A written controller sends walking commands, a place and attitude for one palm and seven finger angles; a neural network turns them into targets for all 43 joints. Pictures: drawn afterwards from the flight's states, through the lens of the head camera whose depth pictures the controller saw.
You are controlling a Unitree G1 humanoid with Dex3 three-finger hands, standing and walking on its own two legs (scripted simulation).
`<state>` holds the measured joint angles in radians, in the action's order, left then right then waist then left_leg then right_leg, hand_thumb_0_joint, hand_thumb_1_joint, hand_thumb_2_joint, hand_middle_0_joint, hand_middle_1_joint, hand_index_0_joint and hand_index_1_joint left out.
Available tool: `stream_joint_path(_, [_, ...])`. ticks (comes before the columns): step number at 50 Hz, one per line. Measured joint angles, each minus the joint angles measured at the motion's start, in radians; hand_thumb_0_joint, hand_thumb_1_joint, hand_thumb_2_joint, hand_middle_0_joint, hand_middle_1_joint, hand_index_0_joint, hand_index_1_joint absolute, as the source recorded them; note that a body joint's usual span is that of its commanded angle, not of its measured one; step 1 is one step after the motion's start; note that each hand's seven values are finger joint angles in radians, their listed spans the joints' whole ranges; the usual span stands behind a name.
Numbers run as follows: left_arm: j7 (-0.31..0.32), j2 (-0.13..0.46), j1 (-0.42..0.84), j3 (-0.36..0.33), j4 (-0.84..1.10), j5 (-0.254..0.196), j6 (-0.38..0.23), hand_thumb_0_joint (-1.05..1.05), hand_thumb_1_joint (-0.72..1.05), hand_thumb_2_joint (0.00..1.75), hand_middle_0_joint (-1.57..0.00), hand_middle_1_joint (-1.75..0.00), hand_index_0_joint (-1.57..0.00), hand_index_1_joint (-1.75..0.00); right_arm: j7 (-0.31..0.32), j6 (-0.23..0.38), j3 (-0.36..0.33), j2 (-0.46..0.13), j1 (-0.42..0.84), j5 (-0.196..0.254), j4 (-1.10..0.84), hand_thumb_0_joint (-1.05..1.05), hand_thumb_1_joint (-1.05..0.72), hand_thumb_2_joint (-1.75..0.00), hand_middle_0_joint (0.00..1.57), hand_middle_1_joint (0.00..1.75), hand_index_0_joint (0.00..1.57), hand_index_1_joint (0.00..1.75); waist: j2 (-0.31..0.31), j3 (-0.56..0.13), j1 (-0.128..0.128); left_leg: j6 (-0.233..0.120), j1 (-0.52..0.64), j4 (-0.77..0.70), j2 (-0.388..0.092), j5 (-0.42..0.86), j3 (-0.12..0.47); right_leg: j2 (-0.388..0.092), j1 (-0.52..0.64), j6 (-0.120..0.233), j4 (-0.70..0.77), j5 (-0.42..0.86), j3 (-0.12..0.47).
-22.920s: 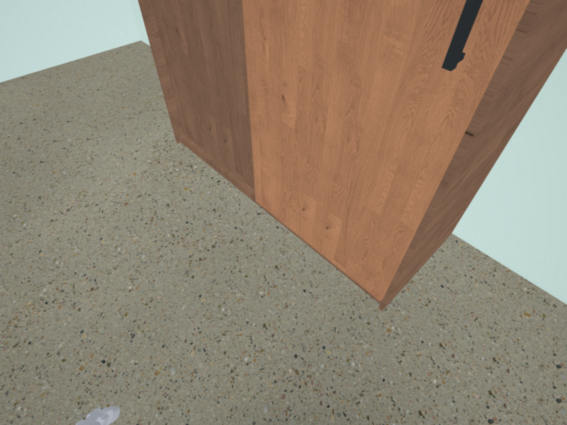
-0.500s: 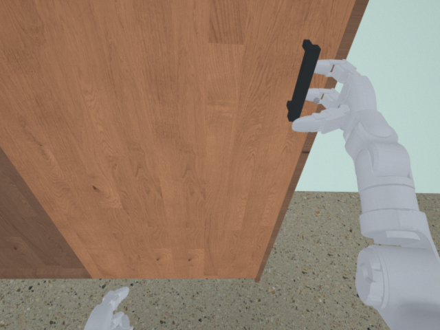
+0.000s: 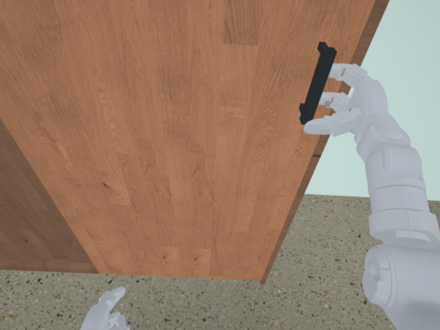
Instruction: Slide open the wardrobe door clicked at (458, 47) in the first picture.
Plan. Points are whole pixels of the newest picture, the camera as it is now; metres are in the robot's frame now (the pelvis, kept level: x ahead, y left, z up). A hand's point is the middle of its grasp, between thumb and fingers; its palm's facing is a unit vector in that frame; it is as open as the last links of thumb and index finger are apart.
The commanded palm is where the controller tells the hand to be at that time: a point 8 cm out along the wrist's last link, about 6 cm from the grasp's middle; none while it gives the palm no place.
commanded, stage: move the hooked fingers beside the handle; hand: right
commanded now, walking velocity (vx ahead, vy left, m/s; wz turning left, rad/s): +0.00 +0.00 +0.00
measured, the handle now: (313, 84) +0.49 -0.13 +0.24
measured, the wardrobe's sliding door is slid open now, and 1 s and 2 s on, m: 0.00 0.00 0.00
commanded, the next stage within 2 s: none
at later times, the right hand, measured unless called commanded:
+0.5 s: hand (336, 104) +0.42 -0.15 +0.25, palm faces -0.01 +1.00 -0.01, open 14.0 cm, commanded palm +0.40 -0.21 +0.24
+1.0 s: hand (351, 107) +0.43 -0.18 +0.24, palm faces +0.01 +1.00 -0.02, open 14.0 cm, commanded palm +0.40 -0.24 +0.25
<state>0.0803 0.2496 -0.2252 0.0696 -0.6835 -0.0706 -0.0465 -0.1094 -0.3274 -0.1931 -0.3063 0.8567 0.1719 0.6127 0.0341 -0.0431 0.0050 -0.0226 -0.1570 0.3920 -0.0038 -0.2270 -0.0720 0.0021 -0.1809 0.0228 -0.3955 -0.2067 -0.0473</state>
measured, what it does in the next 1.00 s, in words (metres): stands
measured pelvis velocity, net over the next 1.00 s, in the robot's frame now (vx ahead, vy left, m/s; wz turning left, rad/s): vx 0.01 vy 0.00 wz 0.01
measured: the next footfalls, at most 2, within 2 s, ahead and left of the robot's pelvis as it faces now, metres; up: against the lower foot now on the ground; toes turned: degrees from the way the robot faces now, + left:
none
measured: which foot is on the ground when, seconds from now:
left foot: down 0.00-1.00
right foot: down 0.00-1.00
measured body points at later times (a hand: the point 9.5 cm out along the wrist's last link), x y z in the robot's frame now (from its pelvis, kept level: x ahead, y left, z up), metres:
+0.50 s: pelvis +0.01 +0.01 +0.00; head -0.01 +0.02 +0.45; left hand +0.17 +0.25 -0.10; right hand +0.42 -0.21 +0.25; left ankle -0.01 +0.10 -0.74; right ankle +0.00 -0.11 -0.74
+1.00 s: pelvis +0.01 +0.00 +0.00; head +0.00 +0.02 +0.45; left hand +0.16 +0.24 -0.10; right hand +0.42 -0.24 +0.24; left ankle -0.01 +0.10 -0.74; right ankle +0.00 -0.11 -0.74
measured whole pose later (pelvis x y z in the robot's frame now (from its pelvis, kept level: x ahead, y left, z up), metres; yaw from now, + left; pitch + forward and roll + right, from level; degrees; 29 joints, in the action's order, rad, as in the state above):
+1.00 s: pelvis +0.01 +0.00 +0.00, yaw +0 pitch +0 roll +0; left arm 0.09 0.26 -0.23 0.07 -0.65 -0.08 -0.01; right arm -0.20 -0.35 -0.27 -0.40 0.75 0.19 0.53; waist 0.04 -0.06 0.01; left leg -0.02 -0.14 0.38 0.00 -0.24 -0.06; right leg 0.00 -0.17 0.02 -0.40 -0.23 -0.05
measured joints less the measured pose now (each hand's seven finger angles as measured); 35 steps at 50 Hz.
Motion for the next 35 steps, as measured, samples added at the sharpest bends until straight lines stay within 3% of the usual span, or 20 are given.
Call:
stream_joint_path(7, [0.001,0.002,-0.010,-0.002,0.013,0.000,0.008,0.01,0.91,0.90,-0.20,-0.30,-0.20,-0.30,-0.014,0.018,-0.033,-0.012,-0.034,0.004,-0.028,-0.01,0.51,-0.30,0.30,1.20,0.29,1.21,0.003,-0.006,0.008,-0.002,0.005,-0.009,0.006,0.000,0.012,-0.006,0.011,-0.003,0.011,-0.003,-0.011])
stream_joint_path(29, [0.003,0.008,0.024,-0.003,0.037,-0.009,0.039,0.02,0.91,0.90,-0.20,-0.30,-0.20,-0.30,-0.048,-0.057,-0.046,-0.045,-0.114,0.015,-0.135,-0.01,0.51,-0.30,0.30,1.20,0.30,1.20,0.006,-0.015,-0.009,-0.006,0.025,-0.006,0.010,-0.018,0.004,-0.009,0.025,-0.008,0.003,-0.021,-0.002])
stream_joint_path(35, [0.011,0.009,0.029,-0.001,0.043,-0.011,0.036,0.01,0.91,0.90,-0.20,-0.30,-0.20,-0.30,-0.065,-0.045,-0.046,-0.065,-0.114,0.020,-0.130,-0.01,0.51,-0.30,0.30,1.20,0.30,1.20,0.004,-0.008,-0.012,-0.006,0.024,-0.006,0.009,-0.017,-0.002,-0.007,0.020,-0.007,-0.002,-0.020,0.005])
